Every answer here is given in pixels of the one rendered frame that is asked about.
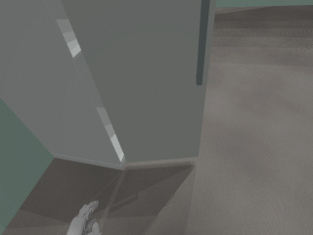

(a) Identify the left robot hand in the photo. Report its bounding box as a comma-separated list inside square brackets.
[66, 200, 102, 235]

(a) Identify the fridge door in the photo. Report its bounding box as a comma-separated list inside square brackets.
[61, 0, 217, 163]

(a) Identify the handle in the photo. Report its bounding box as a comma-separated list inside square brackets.
[196, 0, 210, 85]

